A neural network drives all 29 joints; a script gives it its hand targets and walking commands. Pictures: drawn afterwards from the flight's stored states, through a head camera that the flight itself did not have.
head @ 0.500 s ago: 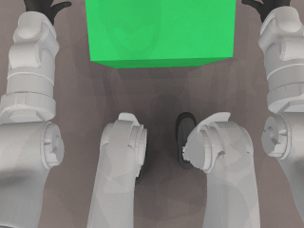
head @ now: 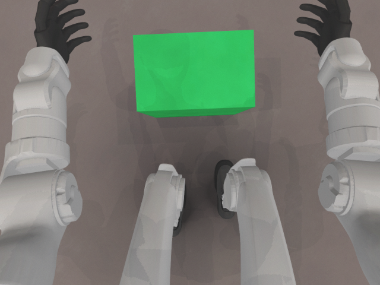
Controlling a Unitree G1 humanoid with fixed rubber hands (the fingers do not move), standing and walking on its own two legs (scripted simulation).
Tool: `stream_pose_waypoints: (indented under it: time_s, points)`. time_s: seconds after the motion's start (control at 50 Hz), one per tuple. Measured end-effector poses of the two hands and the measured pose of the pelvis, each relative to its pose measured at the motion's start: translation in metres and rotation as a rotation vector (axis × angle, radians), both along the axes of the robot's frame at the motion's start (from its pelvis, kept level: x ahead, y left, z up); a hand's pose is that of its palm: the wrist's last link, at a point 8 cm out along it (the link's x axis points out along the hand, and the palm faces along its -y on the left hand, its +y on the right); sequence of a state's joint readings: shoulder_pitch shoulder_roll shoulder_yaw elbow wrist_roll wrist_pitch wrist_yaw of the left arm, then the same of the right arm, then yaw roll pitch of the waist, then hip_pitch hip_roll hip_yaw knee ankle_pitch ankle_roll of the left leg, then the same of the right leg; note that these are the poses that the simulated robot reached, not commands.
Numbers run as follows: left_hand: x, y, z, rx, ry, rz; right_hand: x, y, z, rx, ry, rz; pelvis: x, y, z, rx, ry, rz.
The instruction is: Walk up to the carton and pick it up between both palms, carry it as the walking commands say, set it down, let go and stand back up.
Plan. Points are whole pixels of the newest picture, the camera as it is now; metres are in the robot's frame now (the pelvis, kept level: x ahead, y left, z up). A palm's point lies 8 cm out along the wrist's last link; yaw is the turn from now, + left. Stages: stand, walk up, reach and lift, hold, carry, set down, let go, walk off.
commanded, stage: set down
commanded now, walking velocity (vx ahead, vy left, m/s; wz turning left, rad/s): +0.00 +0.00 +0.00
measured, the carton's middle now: (194, 83) +0.51 +0.01 -0.37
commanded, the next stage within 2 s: let go in 0.56 s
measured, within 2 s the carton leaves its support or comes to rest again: neither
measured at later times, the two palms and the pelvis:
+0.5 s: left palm out of the picture +0.51 +0.25 +0.06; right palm out of the picture +0.52 -0.22 +0.05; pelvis +0.04 +0.00 +0.15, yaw +0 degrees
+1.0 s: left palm out of the picture +0.40 +0.25 +0.12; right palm out of the picture +0.40 -0.23 +0.12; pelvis +0.08 +0.01 +0.21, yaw -2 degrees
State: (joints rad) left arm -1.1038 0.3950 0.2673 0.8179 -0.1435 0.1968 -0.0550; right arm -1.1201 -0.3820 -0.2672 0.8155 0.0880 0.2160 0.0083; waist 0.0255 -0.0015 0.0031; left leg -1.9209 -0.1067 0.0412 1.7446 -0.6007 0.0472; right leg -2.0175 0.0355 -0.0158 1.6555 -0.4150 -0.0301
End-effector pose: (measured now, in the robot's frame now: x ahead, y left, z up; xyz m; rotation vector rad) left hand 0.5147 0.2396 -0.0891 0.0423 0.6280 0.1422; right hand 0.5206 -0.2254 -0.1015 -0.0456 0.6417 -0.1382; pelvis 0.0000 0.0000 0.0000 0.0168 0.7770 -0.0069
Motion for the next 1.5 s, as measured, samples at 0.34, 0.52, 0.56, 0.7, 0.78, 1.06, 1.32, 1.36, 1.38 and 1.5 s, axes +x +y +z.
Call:
stream_pose_waypoints:
  time_s: [0.34,0.52,0.56,0.7,0.78,1.06,1.32,1.36,1.38,1.5]
  points:
    - [0.0,0.005,0.113,-0.012,0.0,-0.008,0.003,0.001,0.114,0.015,0.0,0.007,0.023,-0.003,0.106,0.002,-0.011,0.004]
    - [-0.005,0.007,0.155,-0.006,0.019,-0.012,-0.001,0.004,0.156,0.017,0.023,0.016,0.037,-0.002,0.152,-0.002,-0.023,0.004]
    - [-0.006,0.007,0.157,-0.002,0.032,-0.014,-0.002,0.005,0.159,0.015,0.034,0.019,0.039,-0.002,0.158,-0.004,-0.025,0.003]
    - [-0.019,0.007,0.149,0.031,0.084,-0.033,-0.015,0.008,0.153,-0.024,0.07,0.035,0.047,-0.001,0.169,-0.009,-0.035,0.001]
    - [-0.037,0.009,0.152,0.071,0.109,-0.067,-0.039,0.008,0.154,-0.063,0.091,0.05,0.054,0.0,0.175,-0.013,-0.054,-0.002]
    - [-0.123,0.011,0.229,0.1,0.144,-0.11,-0.137,-0.008,0.233,-0.098,0.122,0.057,0.089,0.007,0.224,-0.027,-0.316,-0.014]
    - [-0.212,-0.004,0.273,0.104,0.167,-0.094,-0.224,-0.006,0.276,-0.069,0.151,0.057,0.114,0.0,0.256,-0.038,-0.588,-0.008]
    - [-0.222,-0.004,0.278,0.106,0.167,-0.09,-0.234,-0.008,0.281,-0.073,0.156,0.058,0.115,-0.002,0.259,-0.039,-0.627,-0.007]
    - [-0.226,-0.005,0.28,0.105,0.166,-0.088,-0.239,-0.01,0.283,-0.075,0.159,0.06,0.116,-0.002,0.26,-0.039,-0.646,-0.006]
    - [-0.243,-0.012,0.285,0.093,0.174,-0.098,-0.256,-0.018,0.294,-0.086,0.162,0.068,0.113,-0.007,0.264,-0.04,-0.746,-0.004]
